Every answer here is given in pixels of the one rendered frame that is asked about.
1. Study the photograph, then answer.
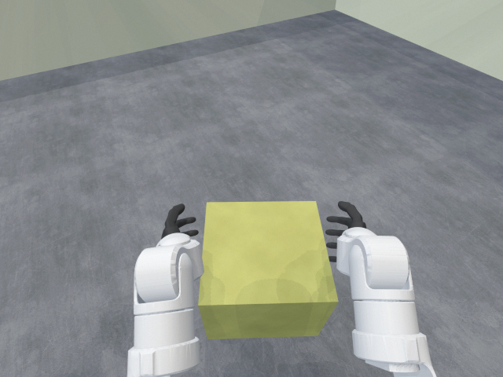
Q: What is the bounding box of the carton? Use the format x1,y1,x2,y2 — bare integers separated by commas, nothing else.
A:
198,201,339,339

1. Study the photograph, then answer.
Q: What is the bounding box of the left robot hand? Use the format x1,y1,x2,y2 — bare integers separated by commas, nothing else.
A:
161,203,199,239

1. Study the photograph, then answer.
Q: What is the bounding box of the robot right forearm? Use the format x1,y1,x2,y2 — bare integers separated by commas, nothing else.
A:
336,227,436,377

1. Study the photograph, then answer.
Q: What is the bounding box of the right robot hand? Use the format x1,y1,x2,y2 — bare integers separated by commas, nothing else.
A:
325,201,366,262

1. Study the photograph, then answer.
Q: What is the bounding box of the robot left forearm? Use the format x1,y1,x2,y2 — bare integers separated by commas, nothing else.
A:
127,233,204,377

